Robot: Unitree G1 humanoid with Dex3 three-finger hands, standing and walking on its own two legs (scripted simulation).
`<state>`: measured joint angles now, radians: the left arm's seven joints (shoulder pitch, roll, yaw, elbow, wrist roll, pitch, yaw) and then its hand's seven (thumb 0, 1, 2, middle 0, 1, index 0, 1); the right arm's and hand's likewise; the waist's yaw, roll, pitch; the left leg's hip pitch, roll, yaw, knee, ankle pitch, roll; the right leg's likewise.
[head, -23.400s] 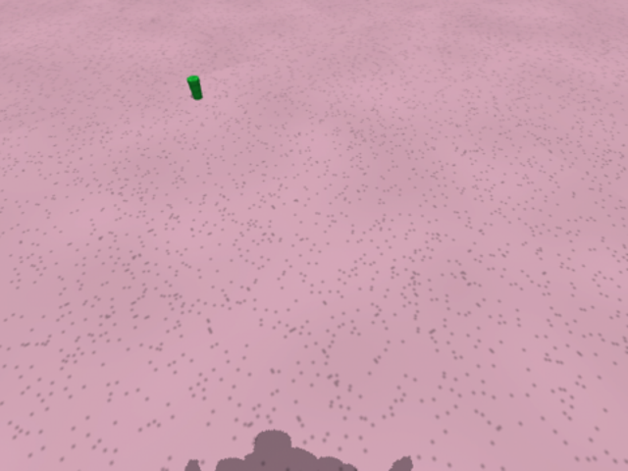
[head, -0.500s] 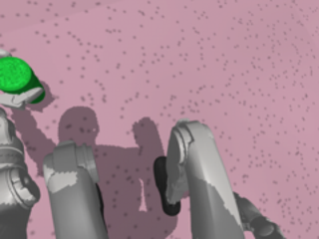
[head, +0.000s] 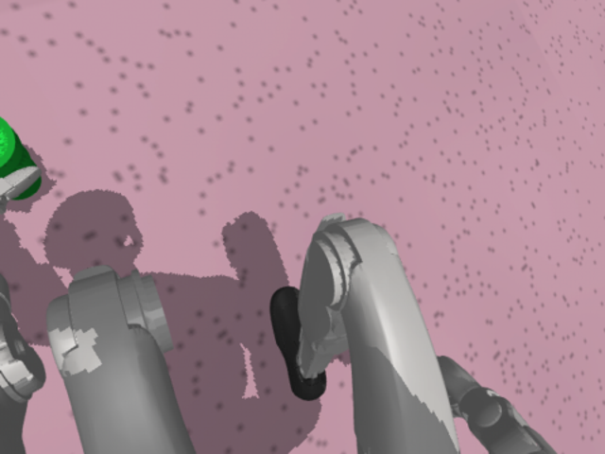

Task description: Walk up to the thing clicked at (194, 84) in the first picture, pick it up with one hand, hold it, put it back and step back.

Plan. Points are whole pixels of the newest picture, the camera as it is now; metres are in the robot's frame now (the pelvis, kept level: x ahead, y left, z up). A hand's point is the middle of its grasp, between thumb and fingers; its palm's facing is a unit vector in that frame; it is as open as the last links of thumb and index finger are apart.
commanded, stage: lower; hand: left
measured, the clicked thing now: out of the picture +0.46 +0.27 -0.15
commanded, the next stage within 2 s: loosen in 1.06 s
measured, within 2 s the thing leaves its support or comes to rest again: neither
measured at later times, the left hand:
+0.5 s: hand out of the picture +0.47 +0.29 -0.19, palm faces +0.38 -0.93 -0.04, open 10.4 cm
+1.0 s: hand (4, 171) +0.47 +0.28 -0.21, palm faces +0.37 -0.93 -0.05, open 10.4 cm
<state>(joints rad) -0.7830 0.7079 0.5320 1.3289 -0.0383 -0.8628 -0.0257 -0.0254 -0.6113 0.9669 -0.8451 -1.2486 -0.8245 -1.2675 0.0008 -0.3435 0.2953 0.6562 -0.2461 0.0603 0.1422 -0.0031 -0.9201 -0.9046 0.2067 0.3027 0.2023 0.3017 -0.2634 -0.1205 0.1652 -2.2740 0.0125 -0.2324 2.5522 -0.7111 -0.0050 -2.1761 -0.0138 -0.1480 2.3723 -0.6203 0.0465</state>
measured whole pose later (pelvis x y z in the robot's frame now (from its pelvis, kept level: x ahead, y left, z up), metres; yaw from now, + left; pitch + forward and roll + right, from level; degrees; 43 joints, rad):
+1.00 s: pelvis -0.01 +0.01 -0.01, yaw -5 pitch +15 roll -19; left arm -0.78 0.96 0.51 1.58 -0.04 -1.07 0.07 -0.02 -0.61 0.96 -0.85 -1.24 -0.83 -1.26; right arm -0.19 -0.38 0.56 0.54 -0.37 0.08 0.13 -0.01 -0.91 -0.90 0.21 0.30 0.20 0.30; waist -0.31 -0.29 0.33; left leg -2.22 0.02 -0.38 2.65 -0.74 0.00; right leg -2.07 0.04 -0.26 2.35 -0.58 0.08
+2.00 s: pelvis -0.01 +0.01 -0.01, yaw -6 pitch +14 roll -20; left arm -0.80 0.97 0.51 1.60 -0.04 -1.10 0.06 -0.01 -0.61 0.13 -0.24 -0.20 -0.25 -0.21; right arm -0.20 -0.37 0.58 0.54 -0.37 0.08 0.12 -0.01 -0.91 -0.89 0.21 0.30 0.21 0.30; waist -0.31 -0.29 0.32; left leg -2.21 0.02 -0.38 2.64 -0.74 0.01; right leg -2.06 0.05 -0.26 2.33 -0.58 0.08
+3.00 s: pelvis +0.01 +0.00 +0.15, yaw +6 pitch +33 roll -5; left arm -0.24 0.52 0.34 0.52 0.07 -0.08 0.03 -0.01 -0.49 0.08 -0.07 -0.06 -0.07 -0.06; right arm 0.09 -0.26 0.02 0.54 0.05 0.18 0.01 0.00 -0.91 -0.90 0.21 0.30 0.20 0.30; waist -0.06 0.01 -0.14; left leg -1.94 0.05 -0.07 2.03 -0.68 0.01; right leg -1.92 -0.02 -0.04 1.96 -0.62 0.03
